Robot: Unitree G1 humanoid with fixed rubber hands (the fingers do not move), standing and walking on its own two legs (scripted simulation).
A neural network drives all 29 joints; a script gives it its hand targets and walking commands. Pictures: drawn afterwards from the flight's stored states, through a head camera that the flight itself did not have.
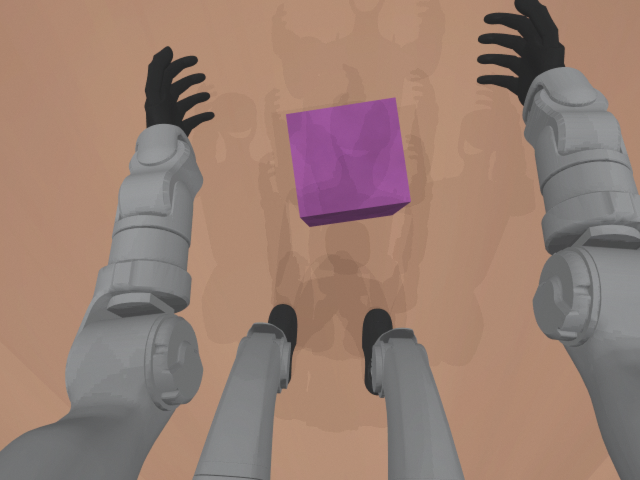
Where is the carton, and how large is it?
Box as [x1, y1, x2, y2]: [286, 97, 410, 226]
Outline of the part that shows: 395,97 286,114 300,217 309,226 390,215 410,201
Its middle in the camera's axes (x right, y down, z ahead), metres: +0.06 -0.15 +0.86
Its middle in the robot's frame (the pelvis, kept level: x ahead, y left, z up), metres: +0.54 -0.01 -0.53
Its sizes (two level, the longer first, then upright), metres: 0.210 0.200 0.250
